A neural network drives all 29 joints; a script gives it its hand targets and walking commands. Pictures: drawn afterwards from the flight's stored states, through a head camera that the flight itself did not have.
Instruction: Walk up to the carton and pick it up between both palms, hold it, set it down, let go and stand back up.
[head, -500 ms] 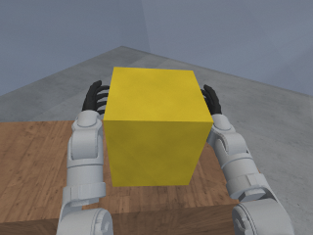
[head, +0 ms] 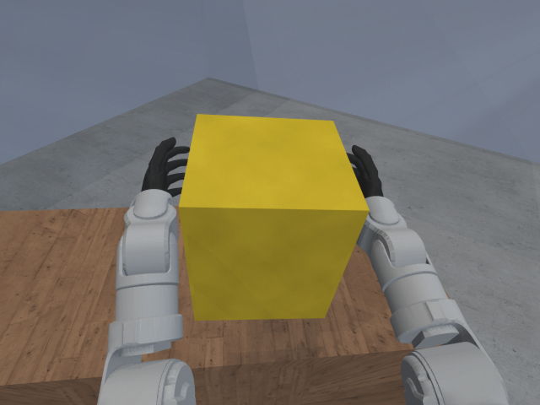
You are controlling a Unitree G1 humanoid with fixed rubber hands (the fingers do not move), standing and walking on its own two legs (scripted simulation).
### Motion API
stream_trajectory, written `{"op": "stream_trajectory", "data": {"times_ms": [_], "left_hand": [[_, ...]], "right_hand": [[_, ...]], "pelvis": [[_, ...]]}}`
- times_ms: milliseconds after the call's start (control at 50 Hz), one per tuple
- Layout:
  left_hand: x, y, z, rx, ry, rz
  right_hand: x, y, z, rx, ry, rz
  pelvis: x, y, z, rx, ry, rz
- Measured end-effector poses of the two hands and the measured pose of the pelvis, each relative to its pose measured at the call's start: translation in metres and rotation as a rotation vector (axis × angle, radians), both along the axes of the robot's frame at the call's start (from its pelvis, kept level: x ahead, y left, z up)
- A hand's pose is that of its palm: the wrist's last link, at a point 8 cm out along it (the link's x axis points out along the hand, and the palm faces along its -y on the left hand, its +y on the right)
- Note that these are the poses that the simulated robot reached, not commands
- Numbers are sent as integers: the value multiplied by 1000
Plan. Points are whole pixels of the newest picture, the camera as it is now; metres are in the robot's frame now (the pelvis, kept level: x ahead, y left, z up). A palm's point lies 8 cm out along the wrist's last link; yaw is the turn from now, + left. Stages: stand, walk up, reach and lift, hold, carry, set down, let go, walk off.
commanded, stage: hold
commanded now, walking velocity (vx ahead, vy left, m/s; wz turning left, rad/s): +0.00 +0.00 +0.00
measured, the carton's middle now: (263, 220) +0.36 +0.01 +0.13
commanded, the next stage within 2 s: set down in 0.90 s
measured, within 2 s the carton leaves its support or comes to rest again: neither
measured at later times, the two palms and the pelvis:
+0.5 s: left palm (157, 193) +0.35 +0.16 +0.19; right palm (366, 196) +0.35 -0.14 +0.18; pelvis +0.00 +0.00 +0.00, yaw +0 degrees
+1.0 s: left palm (155, 193) +0.35 +0.16 +0.19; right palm (365, 195) +0.35 -0.14 +0.18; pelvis +0.00 +0.00 +0.00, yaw +0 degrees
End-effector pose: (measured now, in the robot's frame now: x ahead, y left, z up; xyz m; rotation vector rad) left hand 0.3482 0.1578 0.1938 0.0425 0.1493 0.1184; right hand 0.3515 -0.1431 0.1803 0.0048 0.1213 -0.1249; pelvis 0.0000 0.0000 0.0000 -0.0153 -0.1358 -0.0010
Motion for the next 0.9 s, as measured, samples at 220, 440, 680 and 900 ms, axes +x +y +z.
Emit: {"op": "stream_trajectory", "data": {"times_ms": [220, 440, 680, 900], "left_hand": [[-1, 3, -1, -7, -2, 5], [-1, 2, 1, -3, -7, 3], [-3, 0, 0, 4, 0, 3], [-3, 3, 1, -6, -6, 6]], "right_hand": [[1, 3, 3, -2, -2, 4], [0, 2, 5, 3, -7, 3], [-1, 0, 0, 6, -1, 3], [-1, 3, 4, -2, -7, 7]], "pelvis": [[0, 0, 0, 0, -2, 3], [1, 0, 0, -1, -2, 3], [0, -1, 0, -1, -4, 4], [-2, -2, 0, 0, 2, 3]]}}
